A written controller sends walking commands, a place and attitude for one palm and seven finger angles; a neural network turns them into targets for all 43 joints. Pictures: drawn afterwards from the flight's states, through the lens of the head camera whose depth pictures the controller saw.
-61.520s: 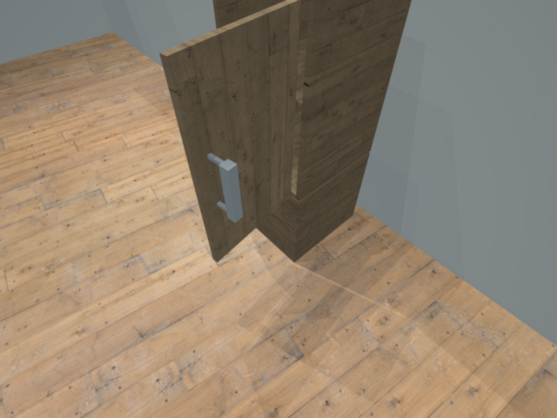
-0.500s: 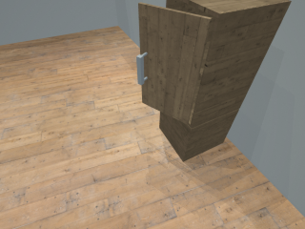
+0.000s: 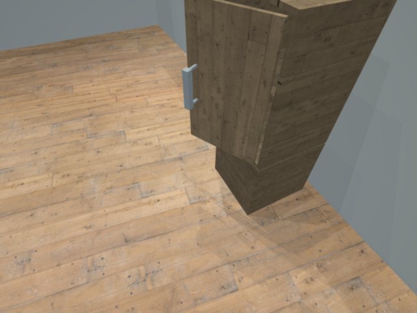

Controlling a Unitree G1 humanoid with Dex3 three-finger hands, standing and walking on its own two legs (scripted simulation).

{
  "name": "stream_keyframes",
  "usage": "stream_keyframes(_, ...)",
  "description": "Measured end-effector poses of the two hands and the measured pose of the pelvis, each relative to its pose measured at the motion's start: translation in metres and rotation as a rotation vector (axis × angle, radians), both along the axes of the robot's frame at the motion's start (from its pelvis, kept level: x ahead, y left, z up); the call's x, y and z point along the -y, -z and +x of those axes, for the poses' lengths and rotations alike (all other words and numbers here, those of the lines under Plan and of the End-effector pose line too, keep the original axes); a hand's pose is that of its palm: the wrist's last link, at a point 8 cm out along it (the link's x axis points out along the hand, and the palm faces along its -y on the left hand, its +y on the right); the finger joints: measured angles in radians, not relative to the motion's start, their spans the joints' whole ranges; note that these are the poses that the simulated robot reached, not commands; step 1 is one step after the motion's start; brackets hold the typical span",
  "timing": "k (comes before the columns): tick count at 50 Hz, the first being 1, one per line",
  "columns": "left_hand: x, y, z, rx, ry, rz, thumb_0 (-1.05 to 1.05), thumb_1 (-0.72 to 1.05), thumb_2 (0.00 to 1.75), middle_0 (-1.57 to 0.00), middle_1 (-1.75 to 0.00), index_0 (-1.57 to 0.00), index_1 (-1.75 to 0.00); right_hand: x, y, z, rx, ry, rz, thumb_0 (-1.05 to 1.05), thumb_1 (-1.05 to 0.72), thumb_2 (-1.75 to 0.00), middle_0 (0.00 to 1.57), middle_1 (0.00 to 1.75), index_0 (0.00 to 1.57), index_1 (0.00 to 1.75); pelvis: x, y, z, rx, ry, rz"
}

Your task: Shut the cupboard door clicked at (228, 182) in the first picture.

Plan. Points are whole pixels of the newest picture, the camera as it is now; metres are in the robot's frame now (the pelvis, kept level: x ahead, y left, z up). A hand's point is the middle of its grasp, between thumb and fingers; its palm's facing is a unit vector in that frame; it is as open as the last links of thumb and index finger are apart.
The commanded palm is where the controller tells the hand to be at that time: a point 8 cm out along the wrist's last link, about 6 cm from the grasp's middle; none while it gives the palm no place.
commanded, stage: look to check the result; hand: left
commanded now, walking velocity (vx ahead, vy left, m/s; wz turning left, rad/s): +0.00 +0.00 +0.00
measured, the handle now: (191, 87) +0.90 +0.11 -0.06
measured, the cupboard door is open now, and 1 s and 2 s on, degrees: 28 28 28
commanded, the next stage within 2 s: walk to a spot facing it in 0.30 s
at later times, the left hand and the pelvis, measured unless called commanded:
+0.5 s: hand out of the picture +0.07 +0.21 -0.16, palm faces +0.01 -0.96 -0.28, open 7.4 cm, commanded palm none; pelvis +0.02 -0.01 +0.00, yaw +1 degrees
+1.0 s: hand out of the picture +0.02 +0.24 -0.18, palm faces +0.28 -0.93 -0.22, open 7.4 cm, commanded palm none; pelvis +0.00 +0.03 -0.01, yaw +16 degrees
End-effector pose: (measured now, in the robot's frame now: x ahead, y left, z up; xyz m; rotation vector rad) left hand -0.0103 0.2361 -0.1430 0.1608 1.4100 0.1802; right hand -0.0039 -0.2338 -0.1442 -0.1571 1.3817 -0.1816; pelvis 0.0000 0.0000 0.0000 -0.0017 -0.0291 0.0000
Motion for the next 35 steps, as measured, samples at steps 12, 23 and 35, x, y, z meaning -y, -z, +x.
stream_keyframes(12,-0.014,-0.007,0.044,0.082,0.035,0.035,0.00,0.91,0.90,-0.20,-0.30,-0.20,-0.30,0.019,-0.006,0.036,0.057,-0.031,-0.034,0.01,-0.91,-0.90,0.20,0.30,0.20,0.30,0.003,-0.002,0.008,0.000,-0.002,0.000)
stream_keyframes(23,-0.024,-0.013,0.071,0.116,0.053,0.057,0.00,0.91,0.90,-0.20,-0.30,-0.20,-0.30,0.036,-0.013,0.060,0.078,-0.054,-0.068,0.01,-0.91,-0.90,0.20,0.30,0.20,0.30,0.005,-0.003,0.017,-0.003,-0.006,0.000)
stream_keyframes(35,-0.020,0.002,0.057,0.136,-0.053,0.046,0.00,0.91,0.90,-0.20,-0.30,-0.20,-0.30,0.015,0.001,0.073,0.037,-0.122,-0.028,0.01,-0.91,-0.90,0.20,0.30,0.19,0.30,0.002,0.009,0.014,-0.005,-0.106,-0.014)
